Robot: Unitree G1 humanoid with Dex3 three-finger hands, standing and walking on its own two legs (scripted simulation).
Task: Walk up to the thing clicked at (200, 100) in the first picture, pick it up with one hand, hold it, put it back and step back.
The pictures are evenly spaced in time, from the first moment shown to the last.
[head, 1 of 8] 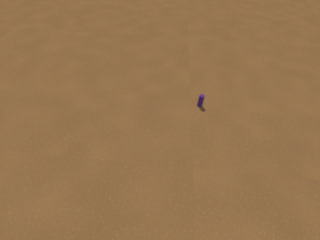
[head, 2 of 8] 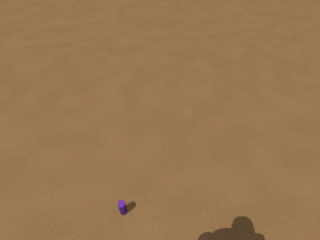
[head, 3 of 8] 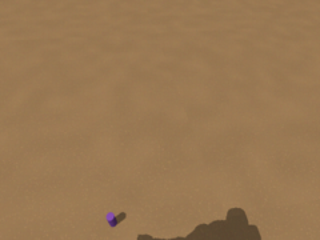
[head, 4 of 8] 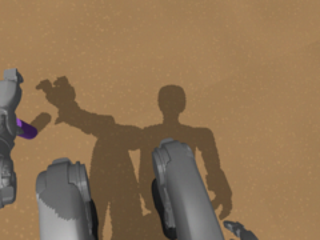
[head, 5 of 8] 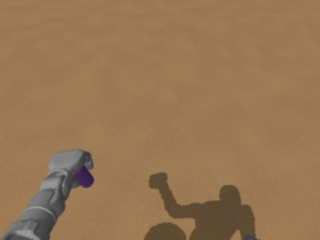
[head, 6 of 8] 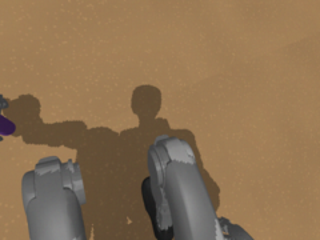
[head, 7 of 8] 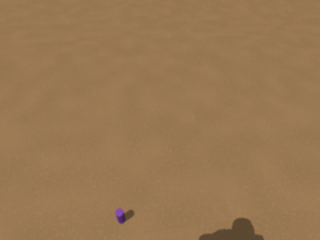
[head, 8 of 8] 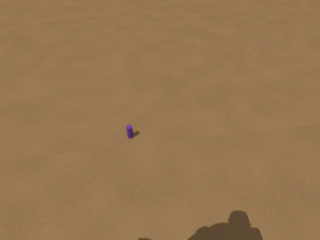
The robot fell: no
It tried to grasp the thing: yes
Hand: left
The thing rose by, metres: 0.65
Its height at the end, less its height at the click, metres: +0.00
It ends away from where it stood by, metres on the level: 0.01
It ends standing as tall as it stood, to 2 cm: yes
